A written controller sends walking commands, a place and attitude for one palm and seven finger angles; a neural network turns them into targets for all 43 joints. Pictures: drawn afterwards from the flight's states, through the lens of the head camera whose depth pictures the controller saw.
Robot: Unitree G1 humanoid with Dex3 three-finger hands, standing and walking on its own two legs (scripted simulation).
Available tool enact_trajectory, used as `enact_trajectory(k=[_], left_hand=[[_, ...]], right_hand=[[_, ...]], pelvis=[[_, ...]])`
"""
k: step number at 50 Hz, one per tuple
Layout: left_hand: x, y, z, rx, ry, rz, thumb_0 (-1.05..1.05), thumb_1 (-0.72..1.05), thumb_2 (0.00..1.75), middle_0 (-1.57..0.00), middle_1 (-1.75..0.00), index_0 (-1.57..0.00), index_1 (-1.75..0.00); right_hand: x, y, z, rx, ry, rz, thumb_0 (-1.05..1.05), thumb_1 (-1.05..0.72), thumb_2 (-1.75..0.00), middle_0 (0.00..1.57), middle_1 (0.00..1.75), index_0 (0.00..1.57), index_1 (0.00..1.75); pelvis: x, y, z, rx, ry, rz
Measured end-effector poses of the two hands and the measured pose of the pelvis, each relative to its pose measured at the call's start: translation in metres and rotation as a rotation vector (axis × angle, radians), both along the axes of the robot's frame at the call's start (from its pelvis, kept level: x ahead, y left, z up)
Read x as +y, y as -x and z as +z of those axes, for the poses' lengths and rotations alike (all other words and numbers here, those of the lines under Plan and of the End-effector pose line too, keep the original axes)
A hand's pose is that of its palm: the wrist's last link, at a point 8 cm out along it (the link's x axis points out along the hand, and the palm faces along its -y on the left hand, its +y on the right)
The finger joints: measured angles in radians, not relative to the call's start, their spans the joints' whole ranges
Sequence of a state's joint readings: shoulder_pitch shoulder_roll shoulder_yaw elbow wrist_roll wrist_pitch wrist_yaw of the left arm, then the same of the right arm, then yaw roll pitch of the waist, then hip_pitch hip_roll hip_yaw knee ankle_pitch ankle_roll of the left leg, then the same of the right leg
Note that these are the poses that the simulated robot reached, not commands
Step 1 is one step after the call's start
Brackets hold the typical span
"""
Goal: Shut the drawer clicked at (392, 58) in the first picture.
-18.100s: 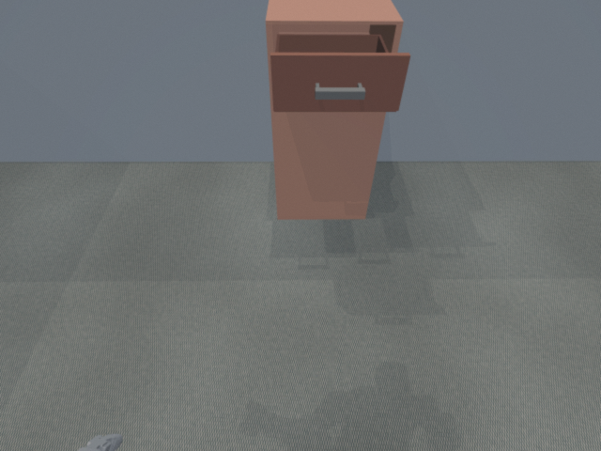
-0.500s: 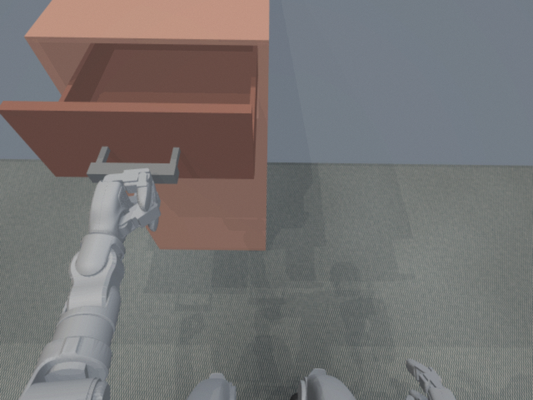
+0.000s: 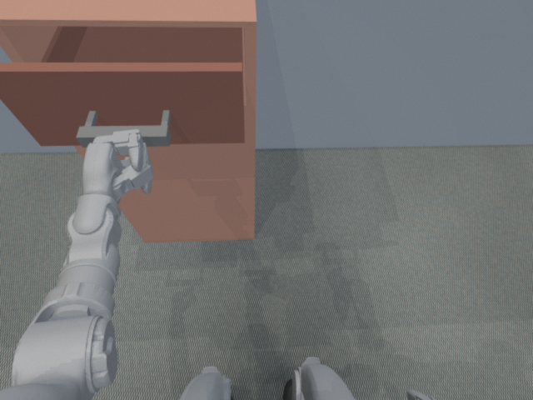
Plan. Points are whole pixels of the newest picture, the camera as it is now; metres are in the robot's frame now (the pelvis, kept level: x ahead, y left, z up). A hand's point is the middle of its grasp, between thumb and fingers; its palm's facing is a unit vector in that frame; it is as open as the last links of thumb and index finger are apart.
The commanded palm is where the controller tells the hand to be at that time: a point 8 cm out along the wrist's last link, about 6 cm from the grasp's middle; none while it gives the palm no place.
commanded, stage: push the drawer shut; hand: left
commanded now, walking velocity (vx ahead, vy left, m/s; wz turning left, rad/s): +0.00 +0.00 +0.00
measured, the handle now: (127, 126) +0.52 +0.21 +0.06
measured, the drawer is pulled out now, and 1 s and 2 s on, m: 0.11 0.00 0.00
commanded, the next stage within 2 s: pull the fist back off the drawer in 1.28 s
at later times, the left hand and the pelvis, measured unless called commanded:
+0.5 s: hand (151, 135) +0.51 +0.17 +0.06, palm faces +0.03 -1.00 -0.04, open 3.2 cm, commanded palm +0.50 +0.22 +0.06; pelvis +0.00 +0.01 -0.01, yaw -1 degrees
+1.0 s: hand (153, 114) +0.55 +0.18 +0.06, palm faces +0.03 -1.00 -0.03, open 3.3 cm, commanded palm +0.55 +0.22 +0.06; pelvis +0.00 +0.01 -0.01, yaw -1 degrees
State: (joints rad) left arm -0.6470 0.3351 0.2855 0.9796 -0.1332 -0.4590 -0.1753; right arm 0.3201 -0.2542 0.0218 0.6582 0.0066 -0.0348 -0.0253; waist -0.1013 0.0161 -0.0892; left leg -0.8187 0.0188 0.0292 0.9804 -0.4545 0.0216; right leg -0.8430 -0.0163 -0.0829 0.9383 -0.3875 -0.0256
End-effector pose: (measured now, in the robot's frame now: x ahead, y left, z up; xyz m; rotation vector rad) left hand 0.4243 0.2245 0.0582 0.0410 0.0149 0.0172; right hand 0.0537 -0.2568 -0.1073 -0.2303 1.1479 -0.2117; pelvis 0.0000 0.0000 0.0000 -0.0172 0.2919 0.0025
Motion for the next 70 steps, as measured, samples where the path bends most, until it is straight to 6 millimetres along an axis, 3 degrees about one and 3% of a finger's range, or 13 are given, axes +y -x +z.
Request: enact_trajectory(k=[32,46,70], left_hand=[[0.001,-0.077,0.003,0.014,0.007,0.01,0.05,0.79,0.91,-1.4,-1.6,-1.39,-1.6],[0.001,-0.105,0.005,0.02,0.009,0.021,0.07,0.78,0.9,-1.4,-1.6,-1.39,-1.6],[0.014,-0.112,0.008,0.039,-0.01,0.013,0.09,0.61,0.93,-1.4,-1.6,-1.39,-1.6]], right_hand=[[0.004,0.063,0.001,0.214,0.029,-0.078,0.01,-0.9,-0.9,0.2,0.3,0.2,0.3],[0.009,0.08,0.003,0.274,0.034,-0.095,0.0,-0.9,-0.9,0.2,0.3,0.2,0.3],[0.015,0.116,0.003,0.314,0.066,-0.08,0.0,-0.9,-0.9,0.2,0.3,0.2,0.3]], pelvis=[[0.008,-0.004,-0.009,0.09,0.022,-0.015],[0.009,-0.005,-0.012,0.125,0.034,-0.012],[0.013,0.017,-0.024,0.16,0.061,0.011]])
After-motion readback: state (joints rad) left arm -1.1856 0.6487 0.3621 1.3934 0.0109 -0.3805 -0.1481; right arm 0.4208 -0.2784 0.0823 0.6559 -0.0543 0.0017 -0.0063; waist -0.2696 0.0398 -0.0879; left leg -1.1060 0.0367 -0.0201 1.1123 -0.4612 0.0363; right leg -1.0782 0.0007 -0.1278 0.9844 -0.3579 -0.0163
